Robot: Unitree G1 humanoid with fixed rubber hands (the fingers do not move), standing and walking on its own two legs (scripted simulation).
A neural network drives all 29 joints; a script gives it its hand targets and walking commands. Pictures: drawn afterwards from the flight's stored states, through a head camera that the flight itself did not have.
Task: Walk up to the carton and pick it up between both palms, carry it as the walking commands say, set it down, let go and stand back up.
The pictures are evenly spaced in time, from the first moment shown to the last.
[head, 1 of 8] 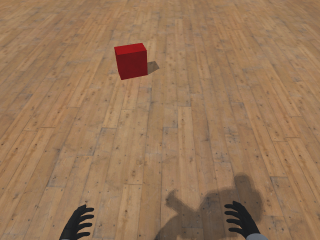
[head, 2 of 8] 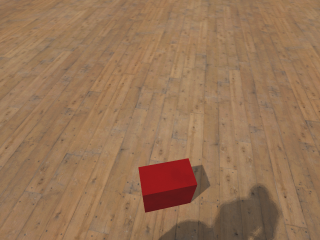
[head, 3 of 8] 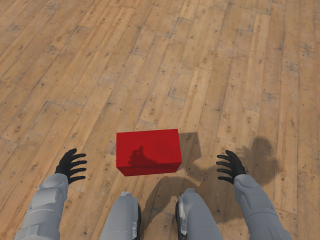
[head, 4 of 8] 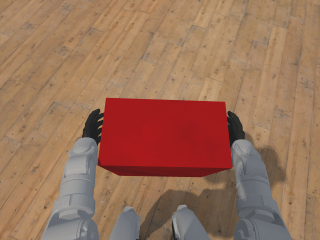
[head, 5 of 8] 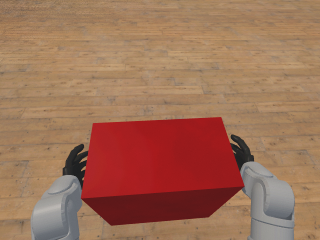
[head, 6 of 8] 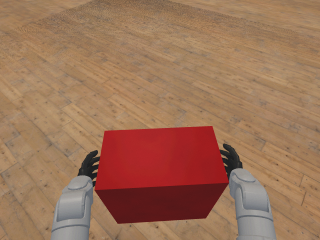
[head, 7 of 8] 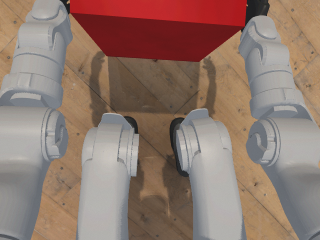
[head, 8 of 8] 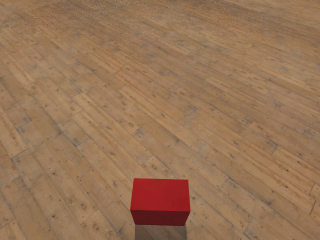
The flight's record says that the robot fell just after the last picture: no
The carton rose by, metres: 0.65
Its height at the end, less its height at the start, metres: +0.00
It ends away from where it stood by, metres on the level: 1.46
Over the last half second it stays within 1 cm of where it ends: yes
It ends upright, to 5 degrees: yes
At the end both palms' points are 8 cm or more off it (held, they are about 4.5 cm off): yes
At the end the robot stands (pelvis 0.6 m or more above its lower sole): yes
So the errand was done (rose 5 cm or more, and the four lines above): yes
